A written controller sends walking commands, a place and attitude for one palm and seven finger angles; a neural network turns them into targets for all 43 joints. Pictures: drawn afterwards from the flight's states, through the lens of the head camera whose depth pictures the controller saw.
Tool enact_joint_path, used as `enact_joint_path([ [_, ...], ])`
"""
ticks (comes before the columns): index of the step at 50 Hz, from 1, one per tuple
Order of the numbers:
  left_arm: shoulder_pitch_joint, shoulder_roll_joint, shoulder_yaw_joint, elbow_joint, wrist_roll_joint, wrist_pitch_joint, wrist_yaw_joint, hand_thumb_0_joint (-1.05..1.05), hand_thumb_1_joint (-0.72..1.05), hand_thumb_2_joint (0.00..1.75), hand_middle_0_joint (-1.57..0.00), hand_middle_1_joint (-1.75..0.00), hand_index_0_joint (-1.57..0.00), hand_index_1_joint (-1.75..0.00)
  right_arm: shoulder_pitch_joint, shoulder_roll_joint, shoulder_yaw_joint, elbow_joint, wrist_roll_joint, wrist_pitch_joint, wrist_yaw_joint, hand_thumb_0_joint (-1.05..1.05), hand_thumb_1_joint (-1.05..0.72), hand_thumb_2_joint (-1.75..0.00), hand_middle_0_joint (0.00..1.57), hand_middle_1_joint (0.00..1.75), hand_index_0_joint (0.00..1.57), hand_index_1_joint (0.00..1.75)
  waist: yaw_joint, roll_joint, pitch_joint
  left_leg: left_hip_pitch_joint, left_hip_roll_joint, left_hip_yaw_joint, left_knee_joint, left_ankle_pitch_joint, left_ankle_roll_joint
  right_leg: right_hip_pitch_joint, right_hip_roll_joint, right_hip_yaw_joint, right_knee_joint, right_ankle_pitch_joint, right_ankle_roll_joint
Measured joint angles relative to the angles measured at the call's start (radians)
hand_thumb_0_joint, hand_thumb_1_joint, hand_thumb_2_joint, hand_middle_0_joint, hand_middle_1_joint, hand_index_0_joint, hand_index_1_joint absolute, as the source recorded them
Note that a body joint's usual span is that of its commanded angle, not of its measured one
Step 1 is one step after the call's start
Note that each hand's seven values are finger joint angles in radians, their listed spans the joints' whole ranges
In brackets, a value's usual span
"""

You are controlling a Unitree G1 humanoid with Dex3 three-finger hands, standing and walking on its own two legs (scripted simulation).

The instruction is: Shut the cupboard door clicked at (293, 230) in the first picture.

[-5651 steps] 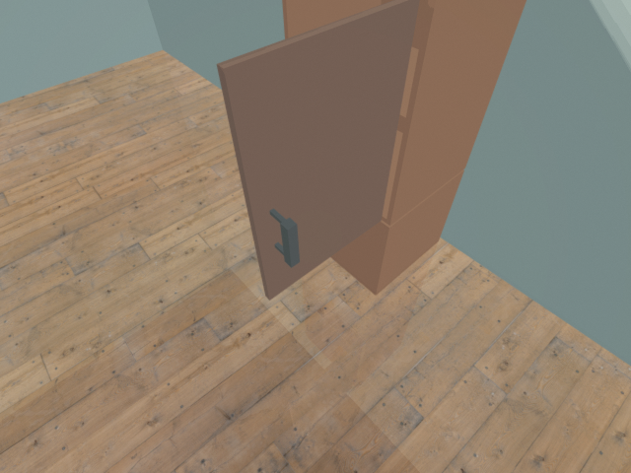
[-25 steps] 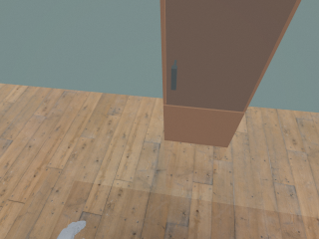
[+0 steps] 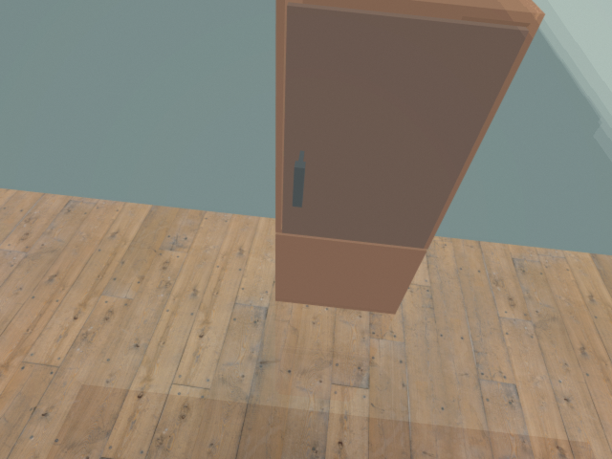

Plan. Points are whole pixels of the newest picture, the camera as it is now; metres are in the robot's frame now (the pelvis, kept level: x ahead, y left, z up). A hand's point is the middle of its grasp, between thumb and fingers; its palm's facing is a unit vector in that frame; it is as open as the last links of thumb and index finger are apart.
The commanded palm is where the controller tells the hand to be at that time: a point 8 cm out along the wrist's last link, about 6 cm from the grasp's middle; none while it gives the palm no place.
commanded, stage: take the last steps up to it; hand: left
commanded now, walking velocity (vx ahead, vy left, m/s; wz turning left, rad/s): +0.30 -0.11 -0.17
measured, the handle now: (299, 178) +0.72 +0.05 -0.10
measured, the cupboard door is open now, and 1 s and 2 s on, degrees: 0 0 0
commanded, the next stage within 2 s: come to a stop and stand still in 0.50 s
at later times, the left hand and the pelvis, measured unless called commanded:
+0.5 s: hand (266, 392) +0.25 +0.07 -0.16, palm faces -0.07 -0.98 -0.20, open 7.4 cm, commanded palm none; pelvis +0.16 -0.10 +0.00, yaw -3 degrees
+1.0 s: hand (270, 382) +0.27 +0.07 -0.16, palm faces +0.02 -0.96 -0.29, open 7.4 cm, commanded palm none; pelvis +0.24 -0.13 +0.00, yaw -2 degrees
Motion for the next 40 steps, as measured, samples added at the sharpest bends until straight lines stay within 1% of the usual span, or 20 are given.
enact_joint_path([
  [3, 0.002, 0.012, 0.008, 0.015, 0.015, 0.02, -0.018, 0.01, 0.91, 0.9, -0.2, -0.3, -0.19, -0.3, 0.036, 0.006, 0.01, -0.007, -0.001, -0.006, -0.008, 0.01, -0.9, -0.9, 0.2, 0.3, 0.2, 0.3, -0.01, -0.004, -0.003, 0.054, 0.011, 0.022, -0.046, -0.023, 0.002, -0.128, -0.022, -0.015, 0.265, 0.021, 0.014],
  [5, -0.013, 0.016, 0.013, 0.008, 0.018, 0.019, -0.028, 0.01, 0.91, 0.9, -0.2, -0.3, -0.19, -0.3, 0.066, 0.007, 0.013, 0.006, -0.001, -0.009, -0.015, 0.01, -0.9, -0.9, 0.2, 0.3, 0.2, 0.3, -0.014, 0.005, 0.003, 0.097, 0.021, 0.022, -0.104, -0.008, -0.007, -0.196, -0.046, -0.02, 0.346, 0.075, 0.028],
  [7, -0.031, 0.02, 0.015, -0.007, 0.016, 0.012, -0.032, 0.01, 0.91, 0.9, -0.2, -0.3, -0.19, -0.3, 0.093, 0.008, 0.016, 0.028, 0.0, -0.012, -0.016, 0.01, -0.9, -0.9, 0.2, 0.3, 0.2, 0.3, -0.012, 0.013, 0.013, 0.14, 0.033, 0.027, -0.159, 0.005, -0.015, -0.249, -0.072, -0.014, 0.361, 0.125, 0.04],
  [9, -0.052, 0.021, 0.015, -0.021, 0.013, 0.006, -0.032, 0.01, 0.91, 0.9, -0.2, -0.3, -0.19, -0.3, 0.118, 0.009, 0.015, 0.049, 0.001, -0.013, -0.014, 0.01, -0.9, -0.9, 0.2, 0.3, 0.2, 0.3, -0.012, 0.021, 0.024, 0.18, 0.045, 0.035, -0.199, 0.008, -0.027, -0.285, -0.1, -0.014, 0.323, 0.164, 0.05],
  [12, -0.088, 0.018, 0.009, -0.033, 0.01, 0.0, -0.032, 0.01, 0.91, 0.9, -0.2, -0.3, -0.19, -0.3, 0.146, 0.008, 0.009, 0.077, -0.001, -0.008, -0.007, 0.01, -0.9, -0.9, 0.2, 0.3, 0.2, 0.3, -0.02, 0.033, 0.043, 0.231, 0.064, 0.053, -0.228, -0.008, -0.05, -0.296, -0.135, -0.033, 0.175, 0.205, 0.058],
  [15, -0.126, 0.013, 0.001, -0.036, 0.006, -0.011, -0.033, 0.01, 0.91, 0.9, -0.2, -0.3, -0.19, -0.3, 0.164, 0.005, 0.0, 0.099, -0.002, 0.0, 0.002, 0.01, -0.9, -0.9, 0.2, 0.3, 0.2, 0.3, -0.04, 0.046, 0.065, 0.264, 0.088, 0.069, -0.204, -0.056, -0.081, -0.259, -0.139, -0.063, 0.0, 0.214, 0.052],
  [17, -0.141, 0.014, -0.004, -0.04, 0.006, -0.03, -0.033, 0.01, 0.91, 0.9, -0.2, -0.3, -0.19, -0.3, 0.18, 0.004, -0.005, 0.115, 0.002, 0.006, 0.007, 0.01, -0.9, -0.9, 0.2, 0.3, 0.2, 0.3, -0.048, 0.05, 0.072, 0.27, 0.107, 0.072, -0.139, -0.116, -0.101, -0.201, -0.124, -0.082, -0.108, 0.24, 0.04],
  [18, -0.145, 0.017, -0.005, -0.044, 0.007, -0.047, -0.031, 0.01, 0.91, 0.9, -0.2, -0.3, -0.19, -0.3, 0.19, 0.005, -0.006, 0.123, 0.007, 0.009, 0.011, 0.01, -0.9, -0.9, 0.2, 0.3, 0.2, 0.3, -0.047, 0.043, 0.07, 0.249, 0.114, 0.068, -0.063, -0.157, -0.092, -0.175, -0.12, -0.081, -0.146, 0.262, 0.028],
  [19, -0.157, 0.007, -0.003, -0.039, 0.007, -0.064, -0.024, 0.01, 0.91, 0.9, -0.2, -0.3, -0.19, -0.3, 0.179, -0.001, -0.007, 0.137, 0.014, 0.018, 0.014, 0.01, -0.9, -0.9, 0.2, 0.3, 0.2, 0.3, -0.04, 0.056, 0.08, 0.205, 0.12, 0.035, 0.067, -0.209, -0.067, -0.186, -0.109, -0.085, -0.103, 0.26, 0.024],
  [20, -0.167, -0.007, -0.006, -0.036, 0.004, -0.074, -0.015, 0.01, 0.91, 0.9, -0.2, -0.3, -0.19, -0.3, 0.161, -0.009, -0.01, 0.144, 0.02, 0.03, 0.014, 0.01, -0.9, -0.9, 0.2, 0.3, 0.2, 0.3, -0.04, 0.071, 0.094, 0.148, 0.111, -0.013, 0.215, -0.249, -0.042, -0.183, -0.1, -0.094, -0.07, 0.236, 0.023],
  [21, -0.172, -0.022, -0.012, -0.033, 0.002, -0.079, -0.008, 0.01, 0.91, 0.9, -0.2, -0.3, -0.19, -0.3, 0.143, -0.015, -0.013, 0.146, 0.024, 0.038, 0.013, 0.01, -0.9, -0.9, 0.2, 0.3, 0.2, 0.3, -0.043, 0.085, 0.104, 0.087, 0.095, -0.049, 0.348, -0.254, -0.023, -0.166, -0.093, -0.106, -0.068, 0.216, 0.022],
  [23, -0.171, -0.044, -0.023, -0.027, 0.0, -0.077, 0.002, 0.01, 0.91, 0.9, -0.2, -0.3, -0.19, -0.3, 0.106, -0.02, -0.018, 0.142, 0.025, 0.039, 0.01, 0.01, -0.91, -0.9, 0.2, 0.3, 0.2, 0.3, -0.045, 0.095, 0.108, -0.026, 0.064, -0.067, 0.527, -0.206, -0.004, -0.117, -0.087, -0.124, -0.113, 0.205, 0.021],
  [25, -0.16, -0.06, -0.029, -0.018, -0.001, -0.073, 0.013, 0.0, 0.91, 0.9, -0.2, -0.3, -0.19, -0.3, 0.072, -0.019, -0.019, 0.126, 0.02, 0.033, 0.009, 0.01, -0.91, -0.9, 0.2, 0.3, 0.2, 0.3, -0.044, 0.093, 0.099, -0.11, 0.05, -0.055, 0.572, -0.148, -0.001, -0.065, -0.079, -0.14, -0.183, 0.22, 0.02],
  [27, -0.147, -0.058, -0.021, -0.01, -0.002, -0.075, 0.029, 0.0, 0.93, 0.9, -0.2, -0.3, -0.2, -0.3, 0.046, -0.011, -0.018, 0.106, 0.016, 0.026, 0.009, 0.01, -0.91, -0.9, 0.2, 0.3, 0.2, 0.3, -0.042, 0.086, 0.081, -0.162, 0.045, -0.039, 0.52, -0.112, -0.007, -0.02, -0.069, -0.159, -0.245, 0.23, 0.011],
  [29, -0.134, -0.052, -0.024, 0.002, 0.001, -0.079, 0.032, 0.0, 0.94, 0.9, -0.21, -0.3, -0.2, -0.3, 0.022, -0.001, -0.015, 0.09, 0.014, 0.022, 0.009, 0.01, -0.91, -0.9, 0.2, 0.3, 0.2, 0.3, -0.037, 0.077, 0.062, -0.183, 0.041, -0.024, 0.42, -0.09, -0.014, 0.017, -0.061, -0.174, -0.287, 0.229, 0.005],
  [32, -0.111, -0.05, -0.028, 0.022, 0.003, -0.083, 0.034, 0.0, 0.93, 0.9, -0.21, -0.3, -0.2, -0.3, -0.011, 0.015, -0.008, 0.077, 0.015, 0.014, 0.01, 0.01, -0.91, -0.9, 0.19, 0.3, 0.2, 0.3, -0.018, 0.065, 0.042, -0.163, 0.031, -0.012, 0.234, -0.061, -0.022, 0.061, -0.048, -0.187, -0.311, 0.208, 0.004],
  [34, -0.095, -0.054, -0.034, 0.039, -0.002, -0.081, 0.038, 0.0, 0.93, 0.9, -0.2, -0.3, -0.2, -0.3, -0.032, 0.023, 0.003, 0.074, 0.018, 0.007, 0.007, 0.01, -0.91, -0.9, 0.19, 0.3, 0.2, 0.3, -0.004, 0.062, 0.037, -0.113, 0.021, -0.016, 0.083, 0.033, -0.028, 0.084, -0.04, -0.189, -0.296, 0.178, 0.009],
  [35, -0.085, -0.058, -0.038, 0.046, -0.005, -0.077, 0.041, 0.0, 0.93, 0.9, -0.2, -0.3, -0.2, -0.3, -0.039, 0.024, 0.006, 0.073, 0.019, 0.002, 0.004, 0.01, -0.91, -0.9, 0.19, 0.3, 0.2, 0.3, 0.003, 0.065, 0.034, -0.08, 0.02, -0.021, 0.016, 0.117, -0.02, 0.092, -0.035, -0.188, -0.275, 0.157, 0.014],
  [37, -0.075, -0.056, -0.044, 0.064, -0.011, -0.059, 0.052, 0.0, 0.93, 0.9, -0.2, -0.3, -0.2, -0.3, -0.054, 0.038, 0.017, 0.081, 0.021, -0.001, -0.001, 0.01, -0.92, -0.9, 0.2, 0.3, 0.2, 0.3, 0.011, 0.041, 0.028, -0.039, 0.003, -0.014, -0.009, 0.08, 0.015, 0.106, -0.05, -0.183, -0.244, 0.117, 0.026],
  [40, -0.065, -0.057, -0.051, 0.066, -0.01, -0.032, 0.063, 0.01, 0.92, 0.9, -0.2, -0.3, -0.2, -0.3, -0.078, 0.054, 0.03, 0.078, 0.028, 0.013, -0.011, 0.0, -0.91, -0.9, 0.2, 0.3, 0.2, 0.3, 0.029, 0.014, 0.026, -0.003, -0.017, 0.004, -0.039, 0.04, 0.032, 0.123, -0.069, -0.162, -0.248, 0.115, 0.037],
])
